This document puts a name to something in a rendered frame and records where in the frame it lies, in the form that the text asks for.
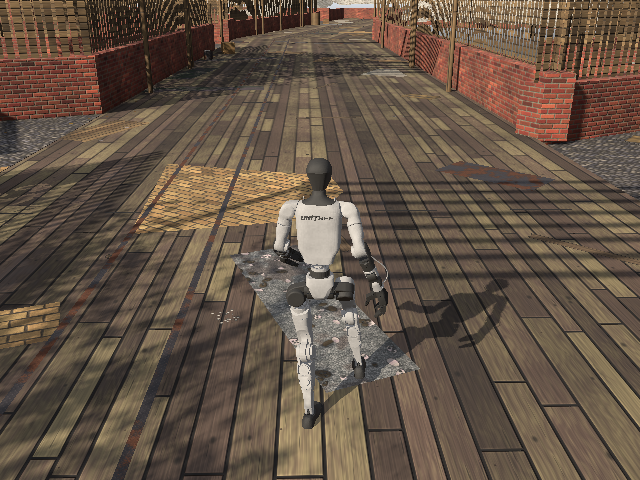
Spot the left robot forearm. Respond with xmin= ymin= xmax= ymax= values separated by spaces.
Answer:
xmin=273 ymin=238 xmax=290 ymax=259

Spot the robot left upper arm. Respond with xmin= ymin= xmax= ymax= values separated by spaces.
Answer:
xmin=274 ymin=200 xmax=299 ymax=252

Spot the right robot hand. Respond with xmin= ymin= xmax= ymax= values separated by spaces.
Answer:
xmin=365 ymin=288 xmax=388 ymax=318

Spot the robot right upper arm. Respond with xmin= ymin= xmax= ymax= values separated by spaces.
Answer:
xmin=339 ymin=201 xmax=367 ymax=259

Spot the right robot forearm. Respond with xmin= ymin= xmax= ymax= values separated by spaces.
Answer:
xmin=359 ymin=242 xmax=384 ymax=292

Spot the right robot shin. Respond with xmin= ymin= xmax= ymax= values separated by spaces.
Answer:
xmin=346 ymin=308 xmax=362 ymax=366

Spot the left robot hand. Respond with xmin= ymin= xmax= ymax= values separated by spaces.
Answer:
xmin=280 ymin=247 xmax=304 ymax=267

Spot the robot right thigh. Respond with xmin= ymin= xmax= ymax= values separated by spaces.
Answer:
xmin=334 ymin=276 xmax=356 ymax=325

